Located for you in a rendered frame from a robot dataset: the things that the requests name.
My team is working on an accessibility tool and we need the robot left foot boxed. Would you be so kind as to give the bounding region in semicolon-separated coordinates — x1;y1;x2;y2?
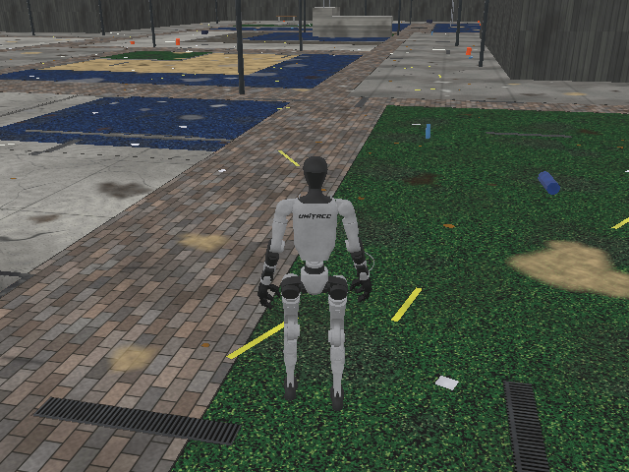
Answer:
284;376;298;401

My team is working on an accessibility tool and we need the right robot forearm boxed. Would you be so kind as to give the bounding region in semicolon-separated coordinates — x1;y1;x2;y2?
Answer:
351;237;370;280

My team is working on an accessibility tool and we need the right robot upper arm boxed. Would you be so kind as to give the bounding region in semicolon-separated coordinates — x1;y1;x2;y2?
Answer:
335;199;361;253

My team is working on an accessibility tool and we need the left robot hand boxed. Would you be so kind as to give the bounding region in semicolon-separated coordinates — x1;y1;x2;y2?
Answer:
257;283;280;309

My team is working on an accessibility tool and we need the left robot forearm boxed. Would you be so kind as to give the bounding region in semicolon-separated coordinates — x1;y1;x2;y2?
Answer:
260;238;279;285

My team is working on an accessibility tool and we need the left robot upper arm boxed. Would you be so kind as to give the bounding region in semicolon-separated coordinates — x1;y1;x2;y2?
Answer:
269;199;295;254

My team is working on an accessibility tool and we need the right robot hand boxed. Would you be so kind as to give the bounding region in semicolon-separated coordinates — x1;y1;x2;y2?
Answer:
350;278;372;302

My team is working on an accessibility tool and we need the robot head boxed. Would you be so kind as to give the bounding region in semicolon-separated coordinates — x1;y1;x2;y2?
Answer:
298;156;332;204

